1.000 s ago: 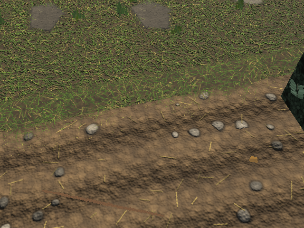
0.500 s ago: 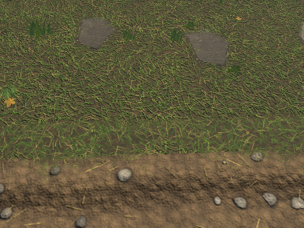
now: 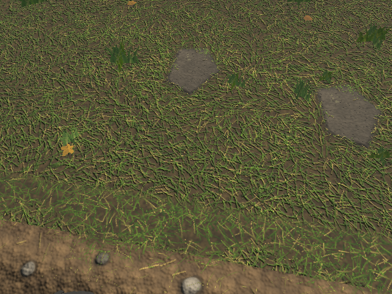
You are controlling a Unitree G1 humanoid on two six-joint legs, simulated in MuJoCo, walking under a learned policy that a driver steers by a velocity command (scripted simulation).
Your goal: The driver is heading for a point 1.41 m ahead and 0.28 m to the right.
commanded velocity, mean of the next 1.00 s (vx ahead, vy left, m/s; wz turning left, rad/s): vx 0.33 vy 0.00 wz -0.25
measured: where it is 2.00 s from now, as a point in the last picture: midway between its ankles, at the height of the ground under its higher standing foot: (264, 179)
